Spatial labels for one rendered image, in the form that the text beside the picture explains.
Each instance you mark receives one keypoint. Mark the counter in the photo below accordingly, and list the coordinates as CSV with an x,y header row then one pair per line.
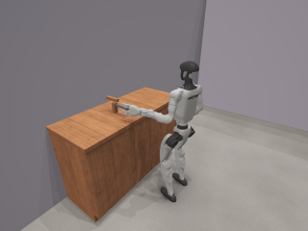
x,y
103,153

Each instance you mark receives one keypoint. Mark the robot left forearm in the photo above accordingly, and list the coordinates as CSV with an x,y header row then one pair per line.
x,y
157,116

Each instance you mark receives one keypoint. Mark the tap lever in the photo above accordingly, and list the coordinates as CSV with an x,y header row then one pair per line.
x,y
120,106

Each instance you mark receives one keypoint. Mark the robot left hand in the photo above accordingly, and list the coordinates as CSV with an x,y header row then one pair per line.
x,y
133,110

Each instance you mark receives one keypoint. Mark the left robot shin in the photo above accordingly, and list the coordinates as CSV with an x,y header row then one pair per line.
x,y
167,177

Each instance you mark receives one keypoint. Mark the left robot upper arm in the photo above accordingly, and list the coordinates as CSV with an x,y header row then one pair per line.
x,y
174,97

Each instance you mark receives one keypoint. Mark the right robot upper arm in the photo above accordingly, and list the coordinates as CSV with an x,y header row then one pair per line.
x,y
199,105

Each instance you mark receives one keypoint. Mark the robot left thigh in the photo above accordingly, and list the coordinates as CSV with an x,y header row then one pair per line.
x,y
168,142

